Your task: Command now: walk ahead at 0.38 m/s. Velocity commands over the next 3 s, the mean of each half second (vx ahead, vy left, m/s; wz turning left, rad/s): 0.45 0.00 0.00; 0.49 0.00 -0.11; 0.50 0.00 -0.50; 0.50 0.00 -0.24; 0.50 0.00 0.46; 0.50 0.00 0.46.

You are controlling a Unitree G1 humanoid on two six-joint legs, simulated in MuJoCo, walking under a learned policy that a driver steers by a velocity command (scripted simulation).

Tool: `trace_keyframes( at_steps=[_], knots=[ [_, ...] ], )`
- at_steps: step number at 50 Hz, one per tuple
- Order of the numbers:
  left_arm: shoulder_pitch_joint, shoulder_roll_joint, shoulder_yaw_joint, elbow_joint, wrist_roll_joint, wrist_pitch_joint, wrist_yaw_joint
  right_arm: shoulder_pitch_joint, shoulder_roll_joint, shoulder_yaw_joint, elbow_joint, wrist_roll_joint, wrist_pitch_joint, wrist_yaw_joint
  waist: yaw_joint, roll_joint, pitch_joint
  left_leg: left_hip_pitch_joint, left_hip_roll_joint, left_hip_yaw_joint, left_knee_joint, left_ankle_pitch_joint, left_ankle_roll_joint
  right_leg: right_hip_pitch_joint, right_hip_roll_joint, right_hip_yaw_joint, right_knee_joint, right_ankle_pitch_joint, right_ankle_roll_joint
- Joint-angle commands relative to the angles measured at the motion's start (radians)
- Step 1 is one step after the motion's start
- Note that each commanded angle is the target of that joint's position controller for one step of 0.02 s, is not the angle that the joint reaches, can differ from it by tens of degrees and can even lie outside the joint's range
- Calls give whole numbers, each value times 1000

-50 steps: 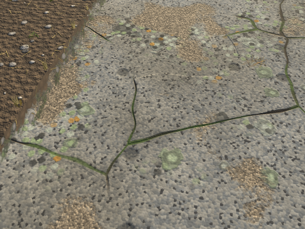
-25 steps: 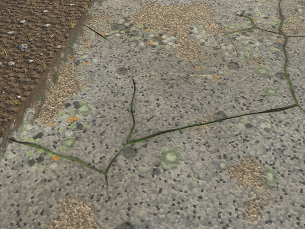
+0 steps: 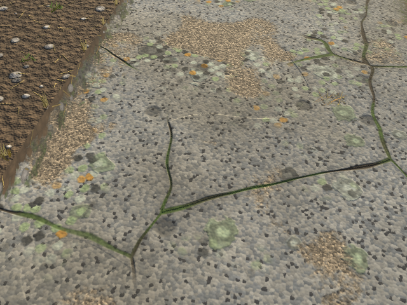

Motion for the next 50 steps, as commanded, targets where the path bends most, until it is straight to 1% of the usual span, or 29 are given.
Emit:
trace_keyframes(
  at_steps=[1,3,4,6,9,11,14,16,17,18,19,20,21,22,23,24,26,27,29,33,37,41,44,45,46,47,48,49,50],
  knots=[
    [-118,56,6,-118,-1,-60,-19,123,-109,-3,-6,-8,-18,10,-20,90,133,301,341,-512,-393,0,183,-578,-69,52,279,141,-57],
    [-149,95,29,-123,14,-58,-26,116,-63,16,-11,-13,-1,12,-6,98,127,270,261,-322,-404,232,124,-515,-103,16,173,236,-49],
    [-154,77,28,-124,12,-50,-33,145,-58,20,-5,-16,7,6,-6,114,119,262,241,-268,-406,312,116,-494,-101,-7,140,255,-38],
    [-216,40,18,-149,16,-36,-40,176,-87,19,-5,-19,17,-9,-10,105,131,235,229,-210,-423,395,125,-495,-98,-38,49,297,-8],
    [-404,12,-4,-227,19,-36,-44,157,-134,16,-32,-23,22,-27,-36,101,172,130,206,-149,-463,385,125,-408,-64,-75,-232,411,17],
    [-467,30,-8,-253,15,-35,-53,187,-164,6,-31,-14,20,-31,-48,125,175,120,221,-135,-487,364,129,-332,-37,-98,-336,450,16],
    [-515,64,-5,-284,10,-38,-65,200,-169,-4,-23,2,20,-31,-30,125,189,221,264,-120,-458,431,115,-312,-28,-79,-435,453,-22],
    [-457,104,13,-281,12,-44,-71,176,-187,-13,-29,-4,28,-30,24,147,122,297,279,-97,-345,714,90,-204,9,-92,-457,412,-57],
    [-361,137,31,-258,11,-44,-69,162,-197,-18,-33,-11,36,-29,79,170,47,310,270,-76,-221,907,75,-74,45,-114,-443,385,-78],
    [-187,178,55,-204,8,-40,-63,145,-188,-15,-40,-18,45,-27,164,170,-55,255,229,-43,-15,1001,50,148,76,-130,-446,376,-105],
    [-6,244,76,-162,14,-33,-52,134,-162,-1,-66,-29,45,-22,229,98,-178,21,180,-22,296,753,17,461,-82,56,-435,318,-161],
    [73,323,88,-137,39,-31,-56,274,13,43,-78,-21,22,-7,134,-210,-364,-325,-32,-62,699,-11,-42,762,-353,607,-602,44,-331],
    [38,236,63,-137,37,-34,-58,220,-59,27,-71,8,-13,2,154,-185,-366,-437,-24,-212,862,-171,-19,737,-360,797,-760,-21,-322],
    [-69,185,47,-150,31,-40,-57,108,-128,8,-115,34,-31,4,127,-144,-181,-529,35,-188,894,-114,1,594,-333,630,-761,39,-265],
    [-170,146,33,-175,32,-46,-58,32,-153,5,-137,32,-38,-4,96,-24,-105,-486,95,-167,848,-15,13,419,-299,470,-774,174,-231],
    [-229,123,26,-181,43,-53,-65,2,-151,-6,-141,17,-32,-14,57,29,-56,-426,135,-153,781,47,15,269,-261,358,-795,289,-208],
    [-249,84,13,-162,53,-58,-72,51,-112,-13,-131,6,2,-20,-4,-8,-28,-319,175,-157,697,87,20,134,-204,232,-850,337,-196],
    [-230,89,14,-149,50,-60,-70,58,-96,-13,-131,6,14,-22,-13,-15,-8,-312,181,-148,663,86,17,100,-193,198,-875,348,-206],
    [-195,118,17,-130,48,-61,-57,-3,-104,-19,-157,0,27,-26,-17,-11,40,-366,193,-133,580,135,-1,68,-186,150,-914,359,-216],
    [-115,155,25,-113,45,-49,-28,-180,-115,-25,-215,-15,24,-20,23,6,74,-500,193,-119,329,351,-35,145,-177,104,-934,391,-198],
    [-40,170,26,-96,32,-40,-17,-329,-97,-15,-251,-6,13,-4,74,-2,90,-452,141,-69,98,484,-42,197,-154,39,-928,408,-163],
    [38,169,30,-65,24,-21,-15,-444,-104,-10,-299,2,2,18,105,-4,122,-468,114,-77,-16,418,-36,318,-196,72,-859,423,-162],
    [19,195,43,-71,20,-6,-8,-406,-145,-21,-305,5,-17,30,58,-35,92,-356,85,-79,-79,321,-15,362,-228,119,-772,505,-141],
    [-6,203,45,-80,21,-2,-7,-335,-171,-34,-290,5,-22,29,13,-50,51,-243,58,-58,-95,292,-1,353,-215,115,-698,630,-128],
    [-24,182,37,-90,27,0,-9,-179,-218,-59,-244,3,-26,22,-61,-41,-47,-26,44,-46,-100,292,26,305,-157,79,-528,735,-100],
    [-41,136,18,-124,41,-2,-12,20,-297,-82,-209,-16,-28,11,-135,31,-213,295,209,-209,-59,284,93,111,-85,26,-224,563,-59],
    [97,-9,-18,-132,29,-20,-17,109,-373,-101,-179,-25,-17,13,-76,315,-368,660,462,-653,-147,129,237,-292,81,-26,137,-6,11],
    [64,91,3,-120,3,-36,-16,100,-266,-72,-189,-25,-16,12,-99,272,-377,630,454,-760,-232,44,221,-383,46,115,286,-125,3],
    [-26,160,24,-152,-14,-41,-13,11,-208,-54,-206,-21,-17,9,-88,218,-228,504,425,-592,-244,79,167,-445,-2,108,320,-50,-9]
  ],
)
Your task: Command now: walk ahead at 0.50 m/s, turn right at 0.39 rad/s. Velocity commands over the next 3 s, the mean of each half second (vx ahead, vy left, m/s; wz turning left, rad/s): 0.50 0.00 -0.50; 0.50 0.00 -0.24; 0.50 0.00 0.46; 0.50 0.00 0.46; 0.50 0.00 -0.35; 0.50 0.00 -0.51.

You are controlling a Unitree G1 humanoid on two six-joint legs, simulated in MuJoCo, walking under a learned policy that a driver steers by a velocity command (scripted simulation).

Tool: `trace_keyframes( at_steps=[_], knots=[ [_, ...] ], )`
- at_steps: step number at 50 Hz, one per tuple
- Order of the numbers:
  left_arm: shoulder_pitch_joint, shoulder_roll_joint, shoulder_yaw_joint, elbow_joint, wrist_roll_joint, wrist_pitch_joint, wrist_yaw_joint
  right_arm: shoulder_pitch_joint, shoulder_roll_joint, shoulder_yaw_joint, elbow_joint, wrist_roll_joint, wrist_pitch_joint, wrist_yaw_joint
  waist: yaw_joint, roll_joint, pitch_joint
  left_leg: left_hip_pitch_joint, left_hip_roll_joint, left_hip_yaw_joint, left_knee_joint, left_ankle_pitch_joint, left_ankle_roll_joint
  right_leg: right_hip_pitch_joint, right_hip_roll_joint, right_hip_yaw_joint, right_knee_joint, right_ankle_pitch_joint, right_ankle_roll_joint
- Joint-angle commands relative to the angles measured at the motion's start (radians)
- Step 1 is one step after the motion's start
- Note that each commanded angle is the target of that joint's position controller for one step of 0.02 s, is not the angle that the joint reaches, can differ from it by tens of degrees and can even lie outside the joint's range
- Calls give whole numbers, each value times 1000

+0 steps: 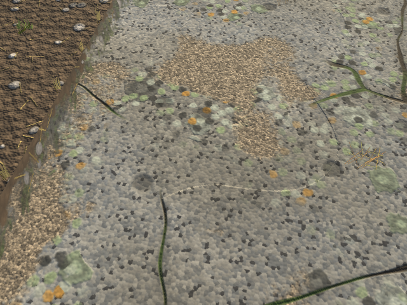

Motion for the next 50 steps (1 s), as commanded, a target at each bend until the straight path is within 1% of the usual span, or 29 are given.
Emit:
trace_keyframes(
  at_steps=[1,2,4,5,7,11,14,17,19,21,22,23,24,25,26,27,28,29,30,32,34,36,38,41,45,47,48,49,50],
  knots=[
    [-60,122,25,-108,-23,-34,9,242,-137,-35,19,-4,3,-12,-130,122,-192,613,347,-450,-263,-55,166,-547,-90,49,363,79,-21],
    [-86,110,32,-113,-8,-27,13,189,-109,-28,19,-6,3,-9,-104,93,-125,486,310,-354,-304,-2,151,-506,-119,44,310,139,-21],
    [-52,64,38,-114,-8,3,9,157,-83,-24,32,-16,1,-9,-53,130,-75,359,262,-222,-368,28,137,-415,-153,44,255,198,-25],
    [-49,42,38,-119,-10,16,6,159,-89,-27,39,-14,-1,-12,-44,124,-55,330,259,-175,-389,55,144,-413,-158,36,241,208,-23],
    [-88,36,41,-147,-5,34,6,167,-116,-37,50,-14,-5,-20,-35,99,-19,309,264,-108,-418,110,155,-458,-166,39,199,263,-16],
    [-190,37,42,-195,5,36,-9,192,-149,-48,60,-18,4,-39,-50,75,14,344,253,11,-438,152,145,-516,-159,30,2,438,0],
    [-305,26,32,-235,10,30,-30,221,-171,-54,61,-10,14,-48,-88,62,44,377,252,86,-440,154,131,-500,-145,-37,-148,519,-6],
    [-395,27,27,-281,8,30,-49,269,-190,-62,71,3,30,-50,-117,58,74,470,277,125,-409,171,120,-519,-133,-80,-237,485,-24],
    [-421,40,29,-308,6,33,-61,280,-205,-68,74,14,44,-48,-112,69,77,533,295,147,-359,250,105,-509,-115,-110,-272,408,-47],
    [-384,72,45,-321,6,36,-67,256,-235,-76,63,21,57,-49,-69,102,29,560,297,178,-238,561,84,-395,-54,-167,-284,309,-83],
    [-302,102,62,-308,3,37,-66,240,-248,-79,57,24,65,-50,-17,114,-25,555,286,195,-107,722,70,-278,-8,-198,-291,273,-107],
    [-147,151,92,-269,0,37,-61,218,-249,-77,49,29,73,-50,72,96,-106,494,248,223,102,769,41,-60,48,-216,-360,327,-142],
    [21,245,133,-226,0,44,-39,226,-222,-65,29,11,69,-52,136,1,-197,253,205,226,413,506,-14,249,-22,-49,-395,334,-195],
    [-8,362,145,-230,-4,36,-32,315,-54,-16,-30,-27,39,-38,-3,-267,-268,-195,3,122,766,-423,-73,552,-276,520,-496,210,-371],
    [41,291,120,-260,12,21,-38,219,-123,-21,-52,21,-10,-24,63,-155,-398,-310,-31,-116,878,-474,-53,609,-353,783,-671,88,-413],
    [8,224,101,-249,21,7,-42,117,-165,-33,-79,58,-30,-18,73,-95,-255,-407,14,-124,870,-374,-22,539,-331,646,-685,180,-353],
    [-58,185,88,-261,14,0,-41,111,-158,-29,-73,43,-38,-23,31,-29,-183,-373,60,-127,788,-280,-3,396,-289,511,-669,271,-313],
    [-146,145,75,-282,13,-1,-39,124,-166,-37,-55,14,-34,-31,-17,9,-131,-285,97,-130,699,-223,-7,239,-245,397,-671,371,-282],
    [-194,122,66,-302,22,-2,-35,149,-178,-46,-50,6,-19,-32,-54,-4,-115,-201,120,-138,642,-190,-12,133,-217,334,-690,445,-269],
    [-195,135,66,-308,21,-6,-26,153,-158,-49,-61,-4,8,-31,-76,0,-96,-143,117,-124,554,-158,-37,41,-192,285,-722,525,-271],
    [-157,167,73,-300,16,-10,-11,98,-133,-42,-85,-17,21,-35,-68,6,-68,-157,98,-107,441,-74,-67,-1,-170,233,-738,584,-270],
    [-127,156,68,-285,17,-11,1,50,-111,-31,-93,-16,23,-30,-46,-20,-52,-171,89,-91,285,73,-76,13,-146,160,-746,612,-241],
    [-99,143,62,-269,18,-11,4,-1,-93,-21,-98,-7,20,-18,-13,-48,-37,-134,74,-72,139,226,-65,13,-119,98,-750,586,-202],
    [-50,153,60,-239,21,-17,1,-80,-94,-11,-118,10,16,-4,31,-60,2,-127,61,-55,38,330,-35,54,-150,92,-769,491,-184],
    [-7,164,61,-200,27,-10,3,-147,-112,-7,-158,17,9,22,52,-40,43,-263,51,-57,-16,216,18,263,-229,88,-722,585,-173],
    [-14,172,62,-194,27,0,9,-138,-113,-5,-168,20,5,40,38,-45,34,-256,31,-41,-29,128,47,324,-247,58,-675,729,-156],
    [-34,181,63,-199,29,4,12,-103,-124,-9,-164,21,5,45,15,-56,7,-190,4,-21,-32,86,63,329,-242,31,-632,883,-142],
    [-49,193,65,-204,32,7,15,-47,-145,-19,-152,19,9,44,-15,-75,-44,-91,-35,8,-19,50,80,333,-232,9,-565,1077,-129],
    [-73,200,64,-211,32,14,18,65,-176,-37,-125,16,13,41,-79,-73,-114,63,-77,38,-34,57,105,317,-204,-28,-426,1236,-109]
  ],
)
Over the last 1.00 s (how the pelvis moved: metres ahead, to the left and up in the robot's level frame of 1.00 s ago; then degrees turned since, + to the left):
0.55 -0.01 0.00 -4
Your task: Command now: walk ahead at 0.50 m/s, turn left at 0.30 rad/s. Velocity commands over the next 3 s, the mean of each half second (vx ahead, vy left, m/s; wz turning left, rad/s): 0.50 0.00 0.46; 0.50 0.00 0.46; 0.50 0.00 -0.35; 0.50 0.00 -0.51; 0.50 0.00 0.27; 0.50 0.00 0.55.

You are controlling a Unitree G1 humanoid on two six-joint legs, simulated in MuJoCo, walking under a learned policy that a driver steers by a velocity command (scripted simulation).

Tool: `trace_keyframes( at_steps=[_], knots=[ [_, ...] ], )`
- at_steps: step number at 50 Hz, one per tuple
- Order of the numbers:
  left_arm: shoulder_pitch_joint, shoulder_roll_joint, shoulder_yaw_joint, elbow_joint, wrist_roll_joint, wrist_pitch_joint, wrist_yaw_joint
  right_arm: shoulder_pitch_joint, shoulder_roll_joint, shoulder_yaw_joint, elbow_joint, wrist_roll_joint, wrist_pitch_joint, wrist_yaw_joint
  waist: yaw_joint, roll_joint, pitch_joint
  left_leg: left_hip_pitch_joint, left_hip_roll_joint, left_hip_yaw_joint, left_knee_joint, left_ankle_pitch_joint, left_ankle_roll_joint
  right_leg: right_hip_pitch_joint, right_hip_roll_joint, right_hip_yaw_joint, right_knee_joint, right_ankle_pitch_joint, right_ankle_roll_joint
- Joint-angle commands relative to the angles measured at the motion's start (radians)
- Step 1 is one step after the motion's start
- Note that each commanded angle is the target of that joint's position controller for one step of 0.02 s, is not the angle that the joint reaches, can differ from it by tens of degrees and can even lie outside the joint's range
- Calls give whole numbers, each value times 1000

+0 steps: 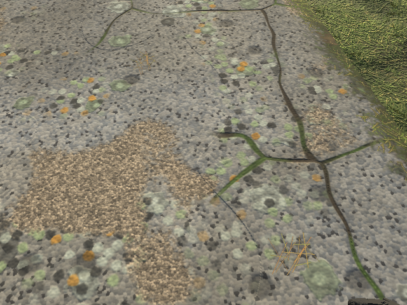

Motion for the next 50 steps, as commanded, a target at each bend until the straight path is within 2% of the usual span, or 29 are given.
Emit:
trace_keyframes(
  at_steps=[1,2,3,4,5,6,7,9,11,13,16,19,21,23,24,25,26,27,28,29,30,32,36,40,45,47,48,49,50],
  knots=[
    [-39,170,33,-62,3,3,15,200,-190,-69,-19,-4,-6,-6,-163,-97,-170,377,-36,-12,-6,7,84,-86,-229,-16,413,1141,-42],
    [23,111,12,-95,19,-12,13,336,-280,-93,-12,-17,0,-17,-166,79,-306,740,196,-385,-1,19,219,-420,-125,-59,792,748,25],
    [70,43,-14,-85,16,-38,-4,359,-252,-85,3,3,6,-14,-139,249,-390,953,340,-817,-156,-109,346,-714,36,31,1054,-83,74],
    [-3,125,0,-111,-13,-66,-19,331,-197,-69,-1,11,12,-18,-166,148,-305,923,309,-772,-199,-272,290,-841,-33,132,1106,-71,51],
    [-98,137,-1,-142,-34,-81,-25,276,-170,-62,-25,4,17,-23,-161,68,-185,788,274,-640,-215,-270,248,-869,-80,115,1063,1,38],
    [-142,128,-1,-154,-20,-88,-23,220,-156,-57,-39,-4,18,-24,-123,-30,-86,621,236,-551,-241,-183,226,-846,-114,96,964,52,36],
    [-149,136,9,-157,4,-83,-15,186,-134,-48,-55,-10,16,-28,-91,-50,-57,518,206,-492,-262,-88,213,-785,-144,91,877,87,43],
    [-112,116,10,-165,16,-63,-10,165,-142,-49,-73,-13,19,-34,-47,-3,-43,407,172,-445,-295,14,221,-712,-160,80,789,98,67],
    [-120,93,4,-177,18,-46,-2,179,-163,-55,-77,-9,19,-45,-41,13,-34,335,151,-382,-309,88,223,-697,-160,54,689,138,97],
    [-193,74,-4,-201,19,-41,2,203,-188,-65,-76,-1,22,-56,-62,17,-19,290,116,-328,-312,93,196,-682,-144,40,543,273,118],
    [-303,50,-14,-227,13,-49,-6,255,-189,-68,-68,9,37,-68,-111,40,-19,259,67,-291,-281,36,143,-597,-94,30,325,478,127],
    [-375,66,-10,-252,-3,-60,-19,311,-184,-67,-58,14,52,-73,-138,59,-21,315,87,-356,-227,-28,128,-567,-62,44,228,498,124],
    [-382,94,1,-260,-7,-70,-27,323,-179,-67,-61,12,60,-76,-129,70,-26,383,110,-427,-171,-65,115,-550,-54,64,172,434,107],
    [-326,116,14,-251,-12,-81,-30,302,-178,-69,-72,9,65,-78,-86,101,-35,406,117,-474,-105,-53,95,-467,-53,59,128,370,74],
    [-245,138,27,-232,-7,-85,-25,287,-156,-62,-83,6,64,-76,-40,101,-73,383,83,-458,-30,-21,68,-338,-69,54,93,378,43],
    [-110,184,43,-220,11,-89,-16,268,-104,-43,-105,-4,58,-72,28,48,-188,288,34,-393,185,-61,31,-106,-199,159,127,361,-21],
    [24,272,66,-193,29,-77,-10,381,-44,-23,-130,12,47,-73,18,-205,-344,-39,-104,-236,517,-344,-43,268,-427,527,108,226,-176],
    [53,226,59,-176,4,-66,-17,402,-101,-24,-135,20,43,-73,16,-329,-344,-221,-59,-213,704,-581,-61,294,-515,774,34,31,-218],
    [7,151,38,-191,0,-60,-14,335,-177,-45,-129,21,48,-72,34,-204,-205,-276,-10,-224,782,-501,-69,180,-472,659,10,-33,-177],
    [-38,124,27,-197,5,-51,-12,265,-181,-49,-142,10,55,-71,29,-123,-115,-265,23,-186,791,-424,-76,58,-425,513,0,45,-141],
    [-80,105,19,-191,9,-46,-13,226,-169,-51,-158,0,57,-68,7,-97,-45,-245,49,-176,746,-368,-80,-56,-382,414,-31,143,-129],
    [-122,83,11,-182,13,-48,-14,229,-137,-52,-166,9,69,-57,-35,-139,2,-173,91,-160,689,-317,-81,-185,-328,275,-88,244,-113],
    [-118,128,28,-145,8,-60,-16,186,-92,-41,-192,2,83,-52,-45,-114,14,-190,113,-141,574,-221,-105,-211,-337,128,-150,401,-143],
    [-113,157,35,-114,5,-50,-10,99,-79,-32,-205,4,73,-33,-19,-93,21,-164,107,-105,361,-19,-100,-171,-313,-24,-150,487,-113],
    [-13,193,38,-49,-27,-31,-21,-49,-57,-17,-257,6,57,-12,23,-83,72,-78,62,-45,133,-38,-55,-116,-338,-57,-140,502,-104],
    [-4,215,41,-28,-42,-16,-23,-48,-82,-26,-267,1,50,-9,-6,-104,71,-31,37,-16,69,-133,-24,-61,-360,-35,-83,647,-102],
    [-11,229,41,-20,-45,-10,-22,6,-108,-39,-256,-4,46,-11,-49,-120,35,67,9,5,30,-151,-7,-50,-353,-41,-8,809,-89],
    [-21,224,35,-12,-48,-5,-20,143,-146,-61,-215,-8,43,-16,-131,-112,-45,273,-25,33,-32,-86,19,-84,-316,-76,147,935,-64],
    [-9,187,18,-13,-36,-11,-18,297,-207,-89,-172,-16,46,-30,-201,-99,-156,561,26,-22,10,-23,48,-242,-269,-100,358,834,-24]
  ],
)
Over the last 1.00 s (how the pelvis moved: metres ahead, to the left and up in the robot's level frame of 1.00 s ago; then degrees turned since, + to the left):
0.54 -0.15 0.00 -22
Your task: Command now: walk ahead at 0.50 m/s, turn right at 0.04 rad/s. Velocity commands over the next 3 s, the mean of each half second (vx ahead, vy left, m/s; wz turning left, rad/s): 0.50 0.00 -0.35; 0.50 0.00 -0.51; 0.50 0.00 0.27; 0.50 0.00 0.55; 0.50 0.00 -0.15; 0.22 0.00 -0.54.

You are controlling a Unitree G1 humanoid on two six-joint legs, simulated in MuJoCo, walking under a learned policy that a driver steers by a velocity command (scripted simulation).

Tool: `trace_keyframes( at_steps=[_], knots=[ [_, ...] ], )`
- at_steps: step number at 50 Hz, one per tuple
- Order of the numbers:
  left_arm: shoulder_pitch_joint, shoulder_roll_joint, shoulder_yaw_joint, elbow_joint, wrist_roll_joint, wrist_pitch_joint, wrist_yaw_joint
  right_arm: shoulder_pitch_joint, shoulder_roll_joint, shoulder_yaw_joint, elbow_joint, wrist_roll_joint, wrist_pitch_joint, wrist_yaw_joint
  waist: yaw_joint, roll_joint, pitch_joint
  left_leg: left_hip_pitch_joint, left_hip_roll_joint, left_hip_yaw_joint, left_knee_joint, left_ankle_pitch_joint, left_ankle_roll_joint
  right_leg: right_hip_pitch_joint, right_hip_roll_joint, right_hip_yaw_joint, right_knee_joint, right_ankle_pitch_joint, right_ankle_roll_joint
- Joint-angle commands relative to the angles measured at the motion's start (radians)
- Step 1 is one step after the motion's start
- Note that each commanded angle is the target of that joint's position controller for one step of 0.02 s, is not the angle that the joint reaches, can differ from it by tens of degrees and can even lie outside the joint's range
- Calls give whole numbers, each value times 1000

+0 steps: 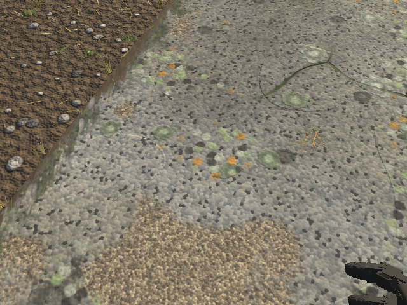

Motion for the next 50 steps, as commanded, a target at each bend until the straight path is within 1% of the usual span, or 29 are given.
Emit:
trace_keyframes(
  at_steps=[1,2,3,4,5,6,7,9,13,17,20,22,24,25,26,27,28,29,30,31,32,33,34,37,41,45,48,49,50],
  knots=[
    [8,44,-18,-96,27,-26,-4,427,-320,-112,28,-37,-7,-36,-231,128,-357,918,306,-429,-18,-16,200,-613,1,61,708,313,-55],
    [12,61,-18,-79,13,-45,-5,441,-280,-96,23,-32,-7,-37,-236,186,-491,927,414,-719,-164,-33,259,-714,77,247,899,-160,-46],
    [-60,144,11,-97,-19,-47,-7,394,-218,-75,34,-26,-11,-32,-236,115,-338,813,371,-560,-179,-52,208,-800,26,287,956,-116,-51],
    [-111,132,8,-113,-18,-44,-6,339,-181,-64,44,-16,-15,-30,-202,103,-211,679,326,-409,-197,-30,173,-823,-20,251,918,-41,-55],
    [-131,118,9,-112,-1,-36,-1,275,-142,-53,52,-13,-20,-26,-165,75,-139,553,281,-316,-235,-18,149,-795,-52,238,861,31,-52],
    [-111,113,16,-102,7,-19,3,228,-110,-46,52,-15,-30,-23,-126,102,-99,450,247,-239,-281,-1,131,-733,-79,243,824,91,-49],
    [-75,91,14,-88,4,-1,3,196,-99,-46,56,-19,-40,-21,-98,112,-85,383,235,-193,-326,-8,128,-674,-87,246,815,137,-43],
    [-67,50,9,-85,2,22,6,175,-100,-52,76,-25,-60,-25,-74,83,-53,327,238,-119,-385,45,138,-666,-87,250,795,193,-30],
    [-156,32,8,-116,11,28,3,198,-115,-62,121,-33,-67,-46,-84,44,1,366,225,21,-414,116,119,-752,-79,271,624,369,-21],
    [-286,5,-8,-159,18,20,-25,231,-156,-76,148,-22,-56,-60,-130,20,46,411,232,119,-428,120,98,-731,-61,198,402,496,-43],
    [-358,13,-9,-201,16,23,-43,266,-178,-87,175,-5,-39,-63,-153,15,76,510,263,150,-399,138,83,-759,-55,166,314,444,-75],
    [-375,27,-5,-224,17,24,-52,271,-194,-94,187,6,-23,-65,-147,23,74,573,277,171,-341,244,67,-749,-34,130,283,359,-104],
    [-319,59,14,-231,16,28,-55,252,-226,-101,185,13,-8,-70,-101,54,11,602,271,199,-196,587,42,-625,34,64,282,256,-145],
    [-211,92,34,-210,13,30,-53,234,-234,-102,182,18,2,-72,-36,55,-53,583,248,222,-35,721,22,-479,85,32,260,239,-172],
    [-47,155,70,-166,10,32,-40,232,-218,-92,177,19,5,-73,47,27,-142,481,200,245,196,685,-16,-226,135,37,204,292,-210],
    [62,264,101,-146,7,43,-17,262,-143,-65,152,-17,-6,-75,56,-165,-218,203,133,245,539,176,-73,48,-47,342,177,350,-280],
    [-3,320,100,-183,7,28,-22,321,-47,-31,101,-22,-39,-64,-53,-333,-355,-168,-88,43,851,-508,-124,305,-249,942,-17,96,-485],
    [8,224,72,-198,11,14,-33,201,-147,-47,92,17,-74,-51,26,-160,-359,-276,-40,-117,887,-474,-95,306,-263,960,-114,46,-439],
    [-14,178,59,-191,16,1,-33,138,-159,-50,70,41,-90,-45,18,-127,-232,-323,-2,-105,843,-392,-66,208,-235,822,-106,99,-399],
    [-75,150,49,-197,14,-5,-32,132,-144,-47,79,21,-96,-53,-32,-36,-146,-281,46,-104,751,-315,-58,55,-191,701,-96,212,-364],
    [-134,112,38,-210,18,-6,-26,136,-156,-55,89,-7,-92,-60,-67,-41,-113,-209,75,-106,665,-270,-62,-60,-154,611,-100,315,-344],
    [-166,99,32,-229,30,-5,-20,154,-159,-60,94,-14,-80,-58,-95,-64,-98,-146,89,-110,633,-238,-67,-138,-130,569,-120,379,-339],
    [-175,101,33,-237,32,-6,-16,164,-153,-61,94,-19,-68,-57,-107,-68,-94,-120,88,-105,594,-222,-79,-176,-117,547,-137,425,-343],
    [-143,135,41,-229,25,-11,3,122,-116,-51,79,-28,-46,-58,-105,-54,-63,-121,69,-75,450,-131,-124,-255,-86,460,-158,539,-341],
    [-96,143,44,-214,16,1,21,-25,-80,-33,45,-22,-50,-48,-48,-96,-31,-72,13,-66,142,118,-145,-294,-24,402,-144,436,-281],
    [-38,138,43,-188,11,10,24,-99,-98,-33,26,-5,-68,-26,-13,-116,-23,-19,-16,-73,-2,188,-130,-243,-59,455,-94,352,-263],
    [-25,128,40,-172,19,14,27,-71,-125,-41,31,-6,-81,-12,-28,-144,-20,-8,-11,-70,-43,102,-84,-140,-112,507,-27,395,-246],
    [-32,132,42,-171,23,17,26,-39,-134,-45,38,-5,-83,-12,-45,-161,-21,21,-15,-52,-53,61,-62,-117,-122,506,-1,460,-236],
    [-47,126,39,-174,23,19,24,29,-150,-55,58,-10,-85,-16,-83,-163,-46,110,-37,-21,-86,47,-32,-106,-97,480,70,604,-218]
  ],
)
Over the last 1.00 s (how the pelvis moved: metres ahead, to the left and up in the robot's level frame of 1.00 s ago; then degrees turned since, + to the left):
0.53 0.13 0.00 30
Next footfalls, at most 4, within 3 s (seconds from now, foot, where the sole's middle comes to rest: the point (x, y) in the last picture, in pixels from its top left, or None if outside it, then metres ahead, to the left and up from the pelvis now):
0.52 right None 0.41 -0.18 -0.76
1.02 left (265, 220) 0.76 -0.11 -0.76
1.50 right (346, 197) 0.88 -0.41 -0.76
2.00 left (282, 128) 1.20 -0.19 -0.76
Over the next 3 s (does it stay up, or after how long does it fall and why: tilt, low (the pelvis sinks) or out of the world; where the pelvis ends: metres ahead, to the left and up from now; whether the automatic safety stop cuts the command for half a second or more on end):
stays up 1.52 -0.34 0.01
